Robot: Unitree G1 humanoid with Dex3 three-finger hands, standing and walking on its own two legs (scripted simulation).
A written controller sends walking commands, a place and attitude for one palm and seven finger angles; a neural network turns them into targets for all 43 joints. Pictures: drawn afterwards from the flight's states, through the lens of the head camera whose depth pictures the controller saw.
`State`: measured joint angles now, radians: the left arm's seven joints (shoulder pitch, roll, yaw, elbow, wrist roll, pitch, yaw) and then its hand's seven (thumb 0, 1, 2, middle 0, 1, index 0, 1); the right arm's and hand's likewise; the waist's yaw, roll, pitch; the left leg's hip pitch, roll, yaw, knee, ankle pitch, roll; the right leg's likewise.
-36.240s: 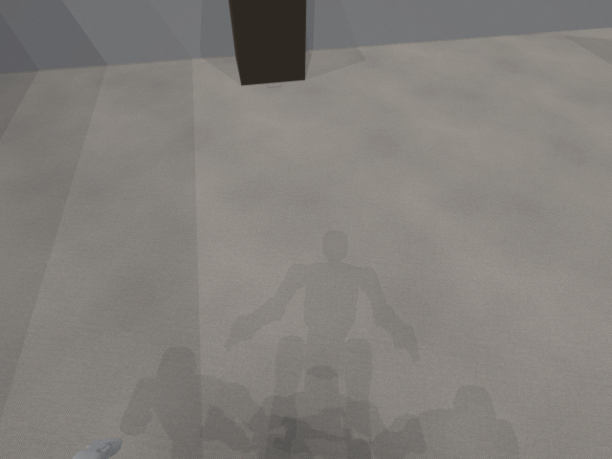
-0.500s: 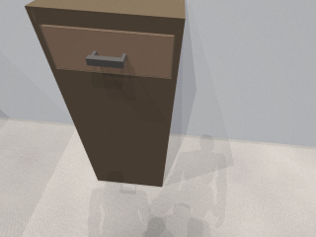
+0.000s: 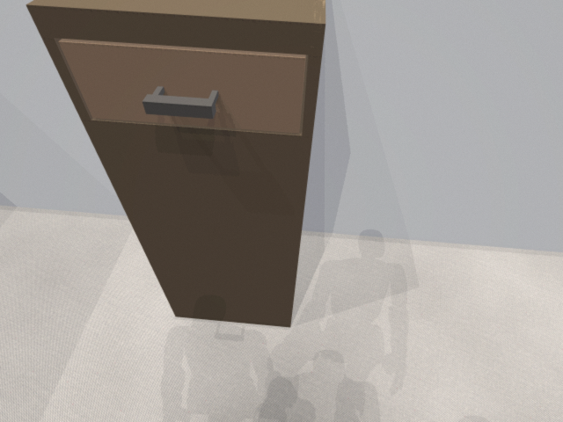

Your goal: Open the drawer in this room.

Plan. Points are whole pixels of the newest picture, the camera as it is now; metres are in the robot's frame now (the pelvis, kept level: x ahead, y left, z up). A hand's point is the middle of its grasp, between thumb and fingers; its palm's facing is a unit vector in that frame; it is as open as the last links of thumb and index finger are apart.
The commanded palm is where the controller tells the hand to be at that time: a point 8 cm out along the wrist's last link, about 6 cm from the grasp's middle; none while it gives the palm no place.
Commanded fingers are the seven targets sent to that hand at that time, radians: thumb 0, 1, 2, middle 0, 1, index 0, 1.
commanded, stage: come to a stop and stand still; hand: left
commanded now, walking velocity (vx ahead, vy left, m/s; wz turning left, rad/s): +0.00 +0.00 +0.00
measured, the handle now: (183, 99) +0.55 +0.20 +0.17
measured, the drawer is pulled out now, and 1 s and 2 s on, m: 0.00 0.00 0.00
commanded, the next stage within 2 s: look again from close up in 0.92 s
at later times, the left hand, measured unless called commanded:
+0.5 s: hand out of the picture +0.01 +0.17 -0.18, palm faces +0.04 -0.98 -0.18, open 7.4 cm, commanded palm none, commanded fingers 0.00 0.90 0.90 -0.20 -0.30 -0.20 -0.30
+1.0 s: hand out of the picture -0.05 +0.15 -0.18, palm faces +0.06 -0.99 -0.14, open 7.4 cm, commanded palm none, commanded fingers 0.00 0.90 0.90 -0.20 -0.30 -0.20 -0.30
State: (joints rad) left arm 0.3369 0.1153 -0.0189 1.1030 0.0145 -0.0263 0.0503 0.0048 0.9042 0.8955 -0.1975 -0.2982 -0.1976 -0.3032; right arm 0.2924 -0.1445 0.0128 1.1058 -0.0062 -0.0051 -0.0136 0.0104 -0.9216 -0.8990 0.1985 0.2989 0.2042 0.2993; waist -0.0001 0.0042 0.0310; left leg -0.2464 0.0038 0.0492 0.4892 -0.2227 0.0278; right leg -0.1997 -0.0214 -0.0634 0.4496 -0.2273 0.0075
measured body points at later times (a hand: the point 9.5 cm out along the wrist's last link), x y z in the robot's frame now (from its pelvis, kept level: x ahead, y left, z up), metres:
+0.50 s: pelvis +0.00 +0.00 +0.00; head -0.02 +0.01 +0.45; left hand +0.01 +0.23 -0.16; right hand +0.02 -0.22 -0.15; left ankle +0.02 +0.10 -0.74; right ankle +0.01 -0.12 -0.74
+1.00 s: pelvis -0.01 +0.00 +0.00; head -0.01 +0.01 +0.45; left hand -0.05 +0.20 -0.16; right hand -0.02 -0.21 -0.16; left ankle +0.02 +0.10 -0.74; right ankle +0.01 -0.12 -0.74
